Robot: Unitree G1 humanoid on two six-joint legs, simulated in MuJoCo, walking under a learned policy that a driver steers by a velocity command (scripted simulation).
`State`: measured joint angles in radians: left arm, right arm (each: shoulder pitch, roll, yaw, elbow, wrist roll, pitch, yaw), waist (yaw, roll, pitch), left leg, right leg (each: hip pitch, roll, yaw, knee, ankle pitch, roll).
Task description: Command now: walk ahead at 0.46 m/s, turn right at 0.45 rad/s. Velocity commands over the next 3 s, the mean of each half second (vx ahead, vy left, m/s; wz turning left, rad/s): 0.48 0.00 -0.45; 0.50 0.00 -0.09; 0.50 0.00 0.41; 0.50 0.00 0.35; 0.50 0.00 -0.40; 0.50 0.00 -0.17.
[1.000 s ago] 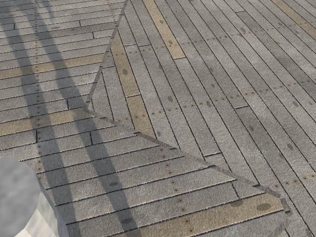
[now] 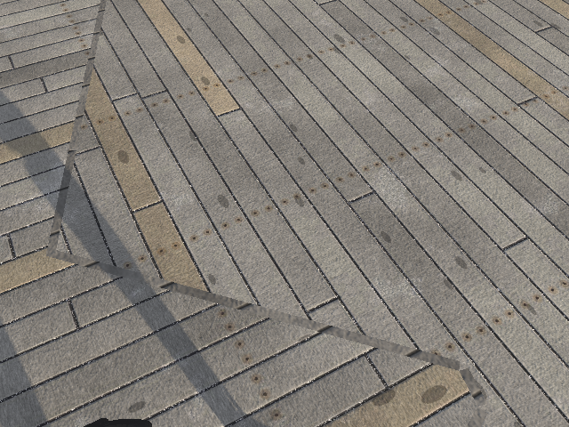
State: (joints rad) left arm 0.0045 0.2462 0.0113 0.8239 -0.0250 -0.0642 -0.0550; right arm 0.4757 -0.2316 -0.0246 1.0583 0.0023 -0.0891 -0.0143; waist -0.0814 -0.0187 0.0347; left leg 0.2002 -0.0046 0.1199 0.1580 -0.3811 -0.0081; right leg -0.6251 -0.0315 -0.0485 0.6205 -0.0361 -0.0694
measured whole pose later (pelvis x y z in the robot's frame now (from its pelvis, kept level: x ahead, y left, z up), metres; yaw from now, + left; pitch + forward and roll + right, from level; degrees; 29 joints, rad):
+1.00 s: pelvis +0.57 -0.08 +0.02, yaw -16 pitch +2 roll +2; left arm 0.05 0.26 0.02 0.73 -0.01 -0.08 -0.02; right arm 0.41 -0.27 -0.05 0.88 0.02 -0.09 0.01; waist -0.10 -0.04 0.02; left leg 0.01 -0.06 0.01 0.23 -0.28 0.03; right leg -0.61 -0.08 0.04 0.56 0.03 -0.01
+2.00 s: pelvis +1.09 -0.12 +0.02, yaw +9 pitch +1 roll +1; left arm 0.10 0.28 0.04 0.78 -0.02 -0.08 -0.03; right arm 0.30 -0.27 -0.06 0.74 0.00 -0.08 0.01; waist -0.05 -0.05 0.03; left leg -0.02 -0.10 -0.02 0.24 -0.24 0.07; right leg -0.66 -0.10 0.03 0.63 0.10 0.02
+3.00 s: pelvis +1.67 -0.14 +0.02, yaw -10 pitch +2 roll +2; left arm 0.12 0.28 0.04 0.70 0.00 -0.07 -0.02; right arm 0.38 -0.27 -0.05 0.82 0.01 -0.08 0.01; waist -0.08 -0.04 0.02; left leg -0.06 -0.06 0.01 0.24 -0.21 0.04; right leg -0.65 -0.09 0.05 0.69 -0.02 0.01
